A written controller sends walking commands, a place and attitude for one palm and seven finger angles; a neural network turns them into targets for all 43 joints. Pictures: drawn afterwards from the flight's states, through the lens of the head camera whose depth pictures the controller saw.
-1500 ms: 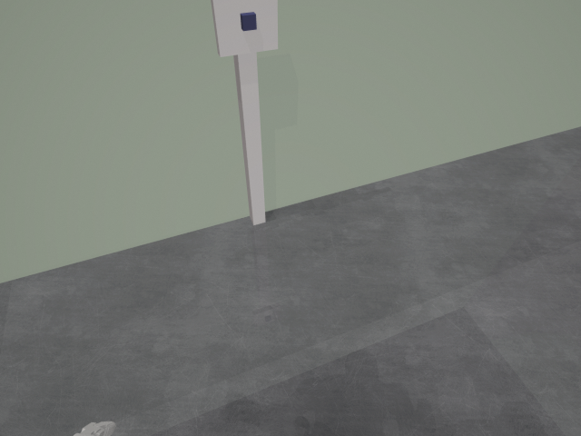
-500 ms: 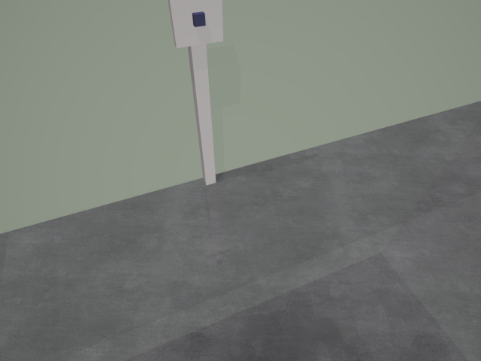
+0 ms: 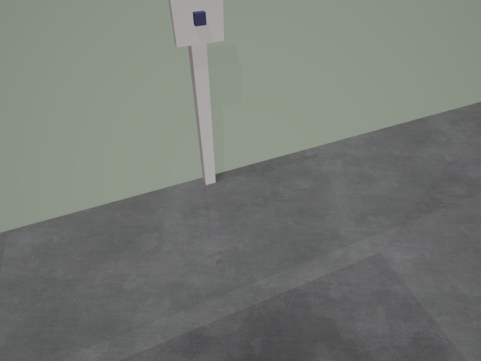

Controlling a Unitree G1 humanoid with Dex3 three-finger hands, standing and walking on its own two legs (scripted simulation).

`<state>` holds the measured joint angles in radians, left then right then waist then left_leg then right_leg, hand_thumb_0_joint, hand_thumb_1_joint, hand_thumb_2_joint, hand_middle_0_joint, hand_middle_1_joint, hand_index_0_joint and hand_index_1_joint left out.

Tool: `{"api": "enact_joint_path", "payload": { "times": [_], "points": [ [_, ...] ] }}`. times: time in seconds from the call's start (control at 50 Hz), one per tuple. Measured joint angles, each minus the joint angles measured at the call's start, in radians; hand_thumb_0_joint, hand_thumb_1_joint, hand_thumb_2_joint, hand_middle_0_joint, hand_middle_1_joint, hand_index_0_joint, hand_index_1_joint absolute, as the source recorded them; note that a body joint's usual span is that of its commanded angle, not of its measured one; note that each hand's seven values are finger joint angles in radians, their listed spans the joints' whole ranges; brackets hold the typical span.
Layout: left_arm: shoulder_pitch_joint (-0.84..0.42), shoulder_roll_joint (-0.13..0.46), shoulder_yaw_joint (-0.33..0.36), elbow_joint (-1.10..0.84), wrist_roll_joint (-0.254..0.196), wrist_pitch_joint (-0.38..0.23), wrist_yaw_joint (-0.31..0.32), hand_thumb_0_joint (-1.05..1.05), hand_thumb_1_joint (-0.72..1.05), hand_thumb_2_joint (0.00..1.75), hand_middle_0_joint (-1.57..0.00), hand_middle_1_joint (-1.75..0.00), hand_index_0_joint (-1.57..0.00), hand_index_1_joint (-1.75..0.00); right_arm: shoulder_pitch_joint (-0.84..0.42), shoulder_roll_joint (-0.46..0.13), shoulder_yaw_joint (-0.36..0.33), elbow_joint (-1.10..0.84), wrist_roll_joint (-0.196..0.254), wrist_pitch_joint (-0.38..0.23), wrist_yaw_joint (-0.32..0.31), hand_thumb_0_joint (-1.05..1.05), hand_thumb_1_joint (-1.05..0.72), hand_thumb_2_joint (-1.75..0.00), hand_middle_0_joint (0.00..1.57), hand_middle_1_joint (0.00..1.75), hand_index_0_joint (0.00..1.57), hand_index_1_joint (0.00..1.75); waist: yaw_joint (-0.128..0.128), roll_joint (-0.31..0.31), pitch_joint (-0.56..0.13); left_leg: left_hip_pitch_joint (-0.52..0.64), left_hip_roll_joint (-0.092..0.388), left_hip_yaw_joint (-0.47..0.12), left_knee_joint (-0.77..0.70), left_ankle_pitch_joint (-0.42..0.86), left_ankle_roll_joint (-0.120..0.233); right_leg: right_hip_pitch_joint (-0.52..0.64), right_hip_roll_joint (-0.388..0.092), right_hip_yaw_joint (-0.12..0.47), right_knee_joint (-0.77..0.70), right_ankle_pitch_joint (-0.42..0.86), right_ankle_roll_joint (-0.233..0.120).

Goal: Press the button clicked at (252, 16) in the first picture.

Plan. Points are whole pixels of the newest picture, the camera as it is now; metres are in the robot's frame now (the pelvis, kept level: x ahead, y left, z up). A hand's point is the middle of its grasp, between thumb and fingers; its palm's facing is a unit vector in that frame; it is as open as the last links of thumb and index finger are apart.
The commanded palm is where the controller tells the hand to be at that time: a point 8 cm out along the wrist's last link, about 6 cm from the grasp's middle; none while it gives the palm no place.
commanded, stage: look at it before walking up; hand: left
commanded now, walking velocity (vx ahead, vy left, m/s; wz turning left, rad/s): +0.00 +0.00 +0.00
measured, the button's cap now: (199, 18) +1.12 +0.21 +0.12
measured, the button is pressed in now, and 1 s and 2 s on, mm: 0 0 0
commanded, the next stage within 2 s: walk to a spot facing it in 0.24 s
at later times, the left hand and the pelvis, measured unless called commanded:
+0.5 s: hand out of the picture +0.07 +0.24 -0.16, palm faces -0.05 -0.94 -0.33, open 7.4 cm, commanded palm none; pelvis +0.00 +0.00 +0.00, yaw -3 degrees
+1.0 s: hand out of the picture +0.04 +0.17 -0.17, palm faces -0.18 -0.97 -0.17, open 7.4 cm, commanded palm none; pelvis +0.06 -0.01 +0.00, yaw -17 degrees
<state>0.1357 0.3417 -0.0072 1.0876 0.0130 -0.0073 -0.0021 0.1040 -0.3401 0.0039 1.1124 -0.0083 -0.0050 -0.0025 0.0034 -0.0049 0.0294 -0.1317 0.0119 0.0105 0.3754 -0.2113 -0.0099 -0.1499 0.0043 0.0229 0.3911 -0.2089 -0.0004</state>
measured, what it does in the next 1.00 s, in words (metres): lifts its left foot, turning right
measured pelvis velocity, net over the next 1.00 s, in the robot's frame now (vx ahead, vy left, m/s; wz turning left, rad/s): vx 0.06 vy -0.01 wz -0.30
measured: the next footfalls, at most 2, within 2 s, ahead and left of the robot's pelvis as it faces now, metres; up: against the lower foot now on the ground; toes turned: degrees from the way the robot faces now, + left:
left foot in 1.12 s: +0.24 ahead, +0.09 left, +0.00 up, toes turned -18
right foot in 1.68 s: +0.33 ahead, -0.24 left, +0.00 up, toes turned -51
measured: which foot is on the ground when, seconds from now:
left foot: down 0.00-0.70, up 0.72-1.00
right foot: down 0.00-1.00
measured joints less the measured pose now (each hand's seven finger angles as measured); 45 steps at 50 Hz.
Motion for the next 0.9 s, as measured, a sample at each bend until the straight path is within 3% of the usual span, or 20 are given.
{"api": "enact_joint_path", "payload": {
  "times": [0.36,0.46,0.6,0.68,0.7,0.74,0.8,0.9],
  "points": [
    [-0.002,0.001,0.0,0.002,0.001,0.0,-0.001,0.01,0.9,0.9,-0.2,-0.3,-0.2,-0.3,0.001,-0.002,0.001,0.002,0.001,0.0,0.0,0.0,-0.9,-0.9,0.21,0.3,0.2,0.3,0.0,0.001,0.003,0.012,0.001,0.001,-0.019,0.007,-0.001,0.01,0.0,0.001,-0.015,0.006,-0.001],
    [0.013,-0.007,0.01,-0.014,0.0,0.018,0.006,0.01,0.9,0.9,-0.2,-0.3,-0.2,-0.3,0.0,0.007,-0.006,-0.015,-0.002,0.007,-0.011,0.0,-0.9,-0.9,0.21,0.3,0.2,0.3,0.011,0.003,0.004,-0.004,0.011,0.026,0.013,-0.01,-0.005,-0.018,0.011,0.025,0.018,-0.001,-0.002],
    [0.069,-0.052,0.027,-0.076,0.007,0.059,-0.005,0.01,0.91,0.9,-0.2,-0.3,-0.2,-0.3,0.028,0.069,-0.022,-0.094,-0.006,0.031,-0.016,0.0,-0.9,-0.9,0.2,0.3,0.2,0.3,0.014,-0.01,0.019,-0.067,0.035,0.095,0.138,-0.078,-0.009,-0.129,0.038,0.087,0.183,-0.063,-0.008],
    [0.131,-0.093,0.043,-0.104,0.014,0.059,-0.029,0.01,0.91,0.9,-0.2,-0.3,-0.2,-0.3,0.072,0.085,-0.03,-0.107,-0.009,0.039,-0.001,0.0,-0.9,-0.9,0.21,0.3,0.2,0.3,0.032,0.01,0.01,-0.082,0.075,0.139,0.239,-0.152,-0.019,-0.154,0.021,0.005,0.303,-0.192,-0.006],
    [0.148,-0.103,0.045,-0.111,0.017,0.049,-0.032,0.01,0.91,0.9,-0.2,-0.3,-0.2,-0.3,0.085,0.083,-0.033,-0.109,-0.01,0.042,0.002,0.0,-0.9,-0.9,0.21,0.3,0.2,0.3,0.034,0.026,0.005,-0.103,0.093,0.134,0.302,-0.214,-0.018,-0.149,0.03,-0.009,0.294,-0.155,-0.02],
    [0.181,-0.124,0.044,-0.118,0.017,0.022,-0.022,0.01,0.91,0.9,-0.2,-0.3,-0.2,-0.3,0.102,0.086,-0.037,-0.103,-0.01,0.055,0.004,0.0,-0.9,-0.9,0.21,0.3,0.2,0.3,0.039,0.04,-0.003,-0.194,0.084,0.074,0.511,-0.307,-0.022,-0.154,0.049,-0.021,0.303,-0.148,-0.047],
    [0.236,-0.158,0.039,-0.11,0.012,-0.002,-0.01,0.01,0.91,0.9,-0.2,-0.3,-0.2,-0.3,0.1,0.091,-0.043,-0.103,-0.013,0.05,0.011,0.0,-0.9,-0.9,0.21,0.3,0.2,0.3,0.049,0.043,-0.003,-0.304,0.059,0.028,0.692,-0.219,-0.026,-0.107,0.067,0.001,0.208,-0.123,-0.06],
    [0.304,-0.191,0.036,-0.076,0.012,-0.019,-0.012,0.01,0.9,0.9,-0.2,-0.3,-0.2,-0.3,0.074,0.109,-0.055,-0.147,-0.014,0.02,0.015,0.01,-0.91,-0.9,0.2,0.3,0.2,0.3,0.041,0.022,-0.002,-0.401,0.064,0.027,0.664,-0.078,-0.045,-0.035,0.071,0.061,0.041,-0.046,-0.053]
  ]
}}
